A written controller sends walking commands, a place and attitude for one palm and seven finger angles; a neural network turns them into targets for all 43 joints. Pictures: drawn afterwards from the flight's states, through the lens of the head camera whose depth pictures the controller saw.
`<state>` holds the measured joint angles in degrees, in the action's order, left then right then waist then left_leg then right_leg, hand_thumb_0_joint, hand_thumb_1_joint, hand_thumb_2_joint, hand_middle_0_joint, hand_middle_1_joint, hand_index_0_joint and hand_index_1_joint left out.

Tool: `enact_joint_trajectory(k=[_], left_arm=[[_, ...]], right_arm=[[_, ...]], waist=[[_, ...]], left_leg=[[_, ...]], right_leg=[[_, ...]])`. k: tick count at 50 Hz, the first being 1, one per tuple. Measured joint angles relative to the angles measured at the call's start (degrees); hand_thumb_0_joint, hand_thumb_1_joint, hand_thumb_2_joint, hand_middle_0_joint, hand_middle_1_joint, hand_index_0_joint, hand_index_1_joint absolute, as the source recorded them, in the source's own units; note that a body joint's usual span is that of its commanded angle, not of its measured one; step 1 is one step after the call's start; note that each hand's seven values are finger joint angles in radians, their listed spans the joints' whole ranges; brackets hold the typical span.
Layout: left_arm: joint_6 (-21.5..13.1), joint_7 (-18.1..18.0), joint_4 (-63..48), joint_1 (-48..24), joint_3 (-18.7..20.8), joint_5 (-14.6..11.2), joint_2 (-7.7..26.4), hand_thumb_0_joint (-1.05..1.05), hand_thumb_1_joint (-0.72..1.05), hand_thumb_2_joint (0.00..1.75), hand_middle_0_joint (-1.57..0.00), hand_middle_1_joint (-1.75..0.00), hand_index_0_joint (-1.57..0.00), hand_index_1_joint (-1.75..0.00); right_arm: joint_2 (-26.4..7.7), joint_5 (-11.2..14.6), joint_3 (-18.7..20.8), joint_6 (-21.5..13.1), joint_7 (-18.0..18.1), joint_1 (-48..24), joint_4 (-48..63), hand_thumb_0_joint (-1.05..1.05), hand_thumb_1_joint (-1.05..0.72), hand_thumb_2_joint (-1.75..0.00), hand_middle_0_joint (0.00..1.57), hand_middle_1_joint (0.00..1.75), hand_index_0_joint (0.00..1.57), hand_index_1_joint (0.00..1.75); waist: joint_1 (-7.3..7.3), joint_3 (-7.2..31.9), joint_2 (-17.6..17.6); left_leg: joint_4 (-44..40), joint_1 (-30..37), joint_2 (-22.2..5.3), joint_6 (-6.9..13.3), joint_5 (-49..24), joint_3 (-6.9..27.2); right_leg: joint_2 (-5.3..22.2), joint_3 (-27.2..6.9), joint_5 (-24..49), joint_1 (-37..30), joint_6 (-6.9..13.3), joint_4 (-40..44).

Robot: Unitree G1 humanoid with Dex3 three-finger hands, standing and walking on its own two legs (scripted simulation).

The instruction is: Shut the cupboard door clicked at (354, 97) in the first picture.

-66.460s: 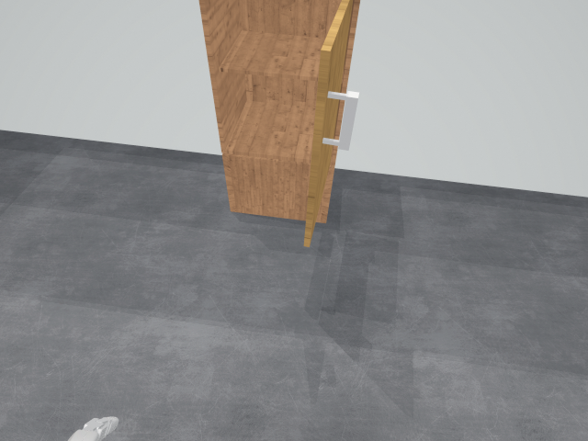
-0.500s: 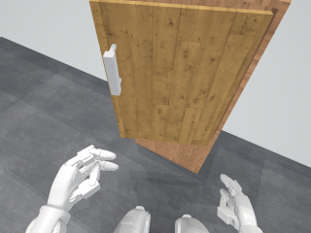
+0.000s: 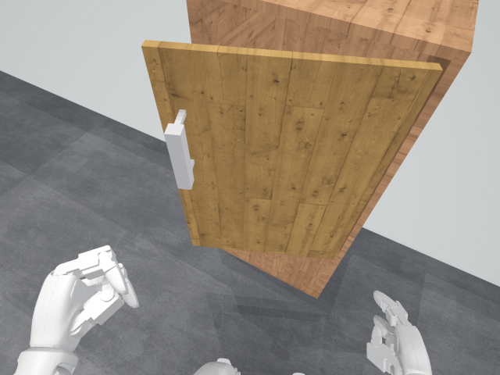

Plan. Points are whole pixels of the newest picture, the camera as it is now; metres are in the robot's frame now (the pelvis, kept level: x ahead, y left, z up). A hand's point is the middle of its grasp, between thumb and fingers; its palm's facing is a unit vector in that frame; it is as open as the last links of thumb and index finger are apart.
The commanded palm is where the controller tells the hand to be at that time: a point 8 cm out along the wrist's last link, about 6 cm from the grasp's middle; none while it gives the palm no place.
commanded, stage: raise the hand and make a fist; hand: left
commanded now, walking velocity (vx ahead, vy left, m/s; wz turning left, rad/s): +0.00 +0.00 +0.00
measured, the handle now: (183, 150) +0.46 +0.16 +0.09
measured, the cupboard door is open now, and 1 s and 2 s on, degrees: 23 23 23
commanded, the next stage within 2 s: bring the fist close to the handle in 0.70 s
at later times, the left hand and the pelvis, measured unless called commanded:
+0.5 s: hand (139, 290) +0.22 +0.17 +0.08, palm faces -0.05 -1.00 -0.02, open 3.1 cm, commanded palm +0.19 +0.23 +0.09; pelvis +0.00 -0.01 +0.02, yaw +0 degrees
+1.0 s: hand (138, 266) +0.24 +0.17 +0.10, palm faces +0.04 -1.00 -0.05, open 3.1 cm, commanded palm +0.22 +0.22 +0.09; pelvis -0.01 -0.02 +0.01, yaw +1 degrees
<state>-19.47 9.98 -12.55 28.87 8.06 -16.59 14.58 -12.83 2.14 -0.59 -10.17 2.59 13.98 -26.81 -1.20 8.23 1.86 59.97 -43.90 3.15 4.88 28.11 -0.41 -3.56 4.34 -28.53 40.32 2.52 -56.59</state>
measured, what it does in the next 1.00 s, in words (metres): stands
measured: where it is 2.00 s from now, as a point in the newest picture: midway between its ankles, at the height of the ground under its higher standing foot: outside the picture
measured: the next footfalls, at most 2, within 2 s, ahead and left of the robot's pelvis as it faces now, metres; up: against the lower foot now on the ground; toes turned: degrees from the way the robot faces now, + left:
none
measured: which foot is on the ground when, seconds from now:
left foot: down 0.00-1.00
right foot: down 0.00-1.00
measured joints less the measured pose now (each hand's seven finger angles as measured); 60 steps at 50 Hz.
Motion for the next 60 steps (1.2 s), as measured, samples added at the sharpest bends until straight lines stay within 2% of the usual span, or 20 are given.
enact_joint_trajectory(k=[3, 7, 10, 15, 18, 25, 28, 31, 34, 36, 39, 42, 45, 50, 52, 56, 60], left_arm=[[-0.4, 0.4, 1.3, -2.0, 0.6, 0.0, -0.8, 0.01, 0.9, 0.9, -1.2, -1.39, -1.2, -1.38], [3.4, 3.2, 4.7, -4.6, -2.1, 1.2, -0.8, 0.01, 0.91, 0.9, -1.25, -1.44, -1.25, -1.44], [5.7, 3.6, 5.0, -4.9, -3.1, 2.0, 0.6, 0.01, 0.9, 0.9, -1.27, -1.47, -1.27, -1.47], [3.4, 0.9, 3.1, -5.5, 0.3, 0.6, 2.0, 0.02, 0.9, 0.9, -1.29, -1.49, -1.29, -1.49], [2.4, 0.8, 4.7, -7.8, 2.0, -0.3, 1.5, 0.02, 0.9, 0.9, -1.3, -1.49, -1.3, -1.49], [7.2, 4.4, 9.2, -7.5, -1.1, 0.3, 0.5, 0.01, 0.91, 0.9, -1.3, -1.5, -1.3, -1.5], [6.1, 3.1, 8.2, -6.4, -1.2, 0.6, 0.8, 0.01, 0.9, 0.9, -1.3, -1.5, -1.3, -1.5], [2.6, 0.9, 6.6, -6.5, 0.2, 0.5, 1.0, 0.02, 0.9, 0.9, -1.3, -1.5, -1.3, -1.5], [0.4, 0.5, 6.6, -7.5, 1.4, 0.1, 0.6, 0.02, 0.9, 0.9, -1.3, -1.5, -1.3, -1.5], [0.9, 1.6, 7.4, -7.8, 1.1, -0.1, 0.3, 0.01, 0.9, 0.9, -1.3, -1.5, -1.3, -1.5], [3.4, 3.5, 8.7, -7.5, -0.5, 0.2, 0.1, 0.01, 0.9, 0.9, -1.3, -1.5, -1.3, -1.5], [5.1, 4.1, 9.1, -6.7, -1.5, 0.4, 0.2, 0.01, 0.9, 0.9, -1.3, -1.5, -1.3, -1.5], [3.9, 2.9, 8.7, -7.5, -0.9, 0.5, 0.6, 0.02, 0.9, 0.9, -1.3, -1.5, -1.3, -1.5], [1.1, 1.4, 10.9, -13.7, 0.8, 0.3, 0.3, 0.02, 0.9, 0.9, -1.3, -1.5, -1.31, -1.5], [2.0, 2.2, 12.6, -16.1, 0.3, 0.4, 0.1, 0.01, 0.9, 0.9, -1.3, -1.5, -1.31, -1.5], [6.0, 3.5, 16.2, -19.0, -1.5, 1.2, 0.0, 0.01, 0.9, 0.9, -1.3, -1.5, -1.3, -1.5], [7.2, 1.9, 17.7, -20.6, -1.2, 1.5, 0.0, 0.01, 0.9, 0.9, -1.3, -1.5, -1.3, -1.5]], right_arm=[[-0.3, 0.0, -1.0, 0.4, -0.4, -0.3, 0.5, 0.01, -0.91, -0.9, 0.2, 0.3, 0.2, 0.3], [-0.7, 0.2, -2.1, 0.8, -0.5, -0.2, 0.8, 0.01, -0.91, -0.9, 0.2, 0.3, 0.2, 0.3], [-0.6, 0.0, -2.5, 1.2, -0.2, 0.4, 0.7, 0.01, -0.9, -0.9, 0.2, 0.3, 0.21, 0.3], [-0.5, -0.1, -2.5, 1.1, -0.1, 2.0, -0.2, 0.01, -0.9, -0.9, 0.2, 0.3, 0.21, 0.3], [-1.3, 0.1, -2.6, 0.9, -0.3, 2.4, -1.2, 0.01, -0.9, -0.9, 0.2, 0.3, 0.2, 0.3], [-2.2, 0.4, -2.2, 0.7, -0.1, 3.3, -1.6, 0.01, -0.9, -0.9, 0.2, 0.3, 0.2, 0.3], [-2.0, 0.0, -1.9, 0.3, 0.0, 3.4, -1.5, 0.01, -0.9, -0.9, 0.2, 0.3, 0.2, 0.3], [-1.9, -0.3, -1.7, -0.1, -0.2, 3.1, -1.8, 0.01, -0.91, -0.9, 0.2, 0.3, 0.2, 0.3], [-2.2, -0.3, -1.7, -0.1, -0.8, 2.5, -2.2, 0.01, -0.91, -0.9, 0.2, 0.3, 0.2, 0.3], [-2.3, -0.1, -1.7, 0.1, -0.9, 2.1, -2.3, 0.01, -0.91, -0.9, 0.2, 0.3, 0.2, 0.3], [-2.3, 0.2, -1.8, 0.4, -0.8, 1.8, -2.0, 0.01, -0.91, -0.9, 0.2, 0.3, 0.2, 0.3], [-1.9, 0.1, -1.9, 0.5, -0.4, 1.7, -1.6, 0.01, -0.91, -0.9, 0.2, 0.3, 0.2, 0.3], [-1.6, -0.2, -2.1, 0.4, -0.1, 1.5, -1.7, 0.01, -0.91, -0.9, 0.2, 0.3, 0.2, 0.3], [-1.8, -0.2, -2.2, 0.0, -0.4, 0.5, -2.9, 0.01, -0.91, -0.9, 0.2, 0.3, 0.2, 0.3], [-2.0, 0.0, -2.2, 0.2, -0.4, 0.3, -3.3, 0.01, -0.91, -0.9, 0.2, 0.3, 0.2, 0.3], [-2.0, 0.2, -2.3, 1.2, -0.3, 0.6, -3.4, 0.01, -0.91, -0.9, 0.2, 0.3, 0.2, 0.3], [-1.7, 0.0, -2.2, 1.8, -0.2, 1.3, -3.5, 0.01, -0.91, -0.9, 0.2, 0.3, 0.2, 0.3]], waist=[[-0.1, 0.1, 0.6], [0.01, -0.6, 0.8], [0.27, -1.1, 0.3], [0.62, -1.4, 0.1], [0.87, -1.4, 0.8], [1.54, -1.6, 0.9], [1.57, -2.0, 0.1], [1.35, -2.2, -0.2], [1.21, -2.0, 0.2], [1.1, -1.8, 0.6], [1.0, -1.6, 1.0], [0.97, -1.6, 0.8], [0.79, -1.9, 0.3], [0.78, -2.2, 0.5], [0.91, -2.1, 0.7], [1.45, -1.9, 0.8], [1.99, -2.1, 0.1]], left_leg=[[-0.5, 0.5, 0.2, 0.0, -0.3, 0.6], [-1.2, 1.1, 0.3, 0.1, -0.9, 1.0], [-2.3, 2.4, 0.1, -0.1, -1.3, 0.8], [-3.9, 4.7, -0.1, -0.4, -1.8, 0.7], [-4.3, 5.1, 0.0, -0.4, -2.1, 0.9], [-6.2, 6.2, 0.0, -0.5, -3.1, 0.3], [-6.4, 6.7, -0.2, -0.7, -3.1, 0.1], [-6.0, 6.5, -0.4, -0.9, -2.9, 0.3], [-5.2, 5.8, -0.3, -1.1, -2.6, 0.6], [-5.0, 5.5, -0.3, -1.1, -2.6, 0.8], [-5.2, 5.6, -0.2, -1.1, -2.6, 0.8], [-5.7, 6.1, -0.3, -1.2, -2.7, 0.6], [-5.6, 6.2, -0.4, -1.3, -2.6, 0.7], [-4.1, 4.7, -0.4, -1.5, -2.2, 1.4], [-4.0, 4.3, -0.4, -1.5, -2.2, 1.4], [-5.1, 4.7, -0.4, -1.3, -2.6, 0.9], [-6.5, 6.0, -0.4, -1.2, -2.9, 0.0]], right_leg=[[0.1, 0.5, 0.3, -0.8, 0.0, 0.8], [0.2, 0.9, 0.8, -1.6, 0.0, 1.7], [0.1, 0.6, 1.3, -2.7, 0.1, 2.7], [-0.3, 0.3, 2.0, -4.9, 0.4, 4.3], [-0.2, 0.5, 2.2, -5.5, 0.4, 4.9], [-0.1, -0.1, 3.0, -6.0, 0.5, 5.9], [-0.3, -0.4, 3.0, -6.2, 0.7, 5.9], [-0.4, -0.2, 2.7, -6.1, 1.0, 5.4], [-0.4, 0.2, 2.4, -5.6, 1.1, 4.9], [-0.4, 0.4, 2.3, -5.4, 1.1, 4.7], [-0.4, 0.3, 2.3, -5.4, 1.1, 4.8], [-0.4, 0.1, 2.4, -5.7, 1.1, 5.1], [-0.5, 0.2, 2.3, -5.9, 1.4, 5.0], [-0.6, 1.0, 1.9, -4.7, 1.5, 4.0], [-0.5, 1.1, 1.9, -4.4, 1.5, 4.0], [-0.5, 0.4, 2.3, -4.5, 1.2, 4.7], [-0.5, -0.5, 2.6, -5.3, 1.1, 5.5]])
